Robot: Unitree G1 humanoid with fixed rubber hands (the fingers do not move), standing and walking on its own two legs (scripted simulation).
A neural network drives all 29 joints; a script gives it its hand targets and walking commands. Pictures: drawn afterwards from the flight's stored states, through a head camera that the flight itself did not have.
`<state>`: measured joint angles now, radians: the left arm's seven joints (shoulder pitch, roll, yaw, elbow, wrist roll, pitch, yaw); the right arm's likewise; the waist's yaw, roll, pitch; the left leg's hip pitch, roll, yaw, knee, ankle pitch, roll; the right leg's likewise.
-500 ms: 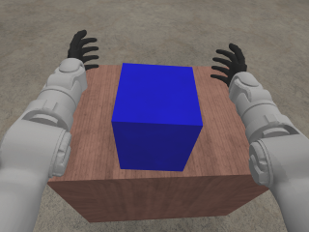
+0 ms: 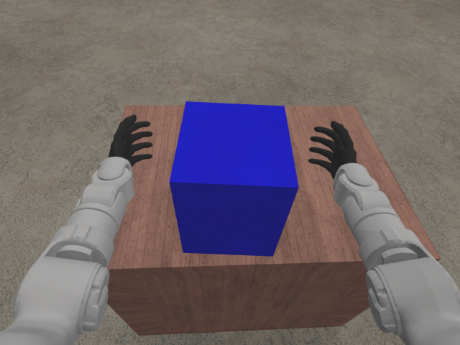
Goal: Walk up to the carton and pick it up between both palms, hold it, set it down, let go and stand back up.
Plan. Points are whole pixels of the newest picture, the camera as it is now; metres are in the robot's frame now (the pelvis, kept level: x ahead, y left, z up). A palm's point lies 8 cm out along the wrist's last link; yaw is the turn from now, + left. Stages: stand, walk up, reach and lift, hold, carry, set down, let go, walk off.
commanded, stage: set down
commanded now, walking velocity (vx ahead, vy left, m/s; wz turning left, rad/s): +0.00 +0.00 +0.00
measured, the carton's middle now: (231, 182) +0.47 +0.02 +0.00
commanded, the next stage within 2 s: none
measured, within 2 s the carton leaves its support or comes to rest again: neither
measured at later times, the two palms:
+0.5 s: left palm (121, 201) +0.37 +0.21 +0.06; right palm (345, 207) +0.38 -0.19 +0.06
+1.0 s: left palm (119, 238) +0.32 +0.21 +0.01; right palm (338, 246) +0.33 -0.18 +0.01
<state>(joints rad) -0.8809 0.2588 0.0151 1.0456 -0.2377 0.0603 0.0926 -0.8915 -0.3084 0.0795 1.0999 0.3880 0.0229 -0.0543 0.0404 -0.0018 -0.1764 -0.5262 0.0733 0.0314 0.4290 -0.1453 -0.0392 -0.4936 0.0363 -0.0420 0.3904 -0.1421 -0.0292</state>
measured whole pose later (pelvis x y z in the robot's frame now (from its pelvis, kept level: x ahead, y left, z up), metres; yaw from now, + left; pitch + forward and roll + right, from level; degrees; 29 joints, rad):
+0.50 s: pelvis +0.00 +0.00 +0.00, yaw +0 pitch +5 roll +0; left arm -0.56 0.18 0.08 0.86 -0.12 -0.03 0.07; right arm -0.59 -0.26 0.08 0.99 0.35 -0.11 -0.03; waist 0.03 -0.02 -0.08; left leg -0.33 0.06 0.04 0.41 -0.17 -0.03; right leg -0.31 0.02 -0.03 0.39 -0.18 -0.02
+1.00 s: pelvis +0.02 +0.01 +0.01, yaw +0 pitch +4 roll +0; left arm -0.28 0.13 0.07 0.82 -0.11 -0.22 0.05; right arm -0.32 -0.22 0.12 0.93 0.32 -0.31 -0.01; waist 0.02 0.00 -0.08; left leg -0.29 0.05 0.05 0.42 -0.20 -0.03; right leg -0.26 0.02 -0.02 0.39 -0.20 -0.02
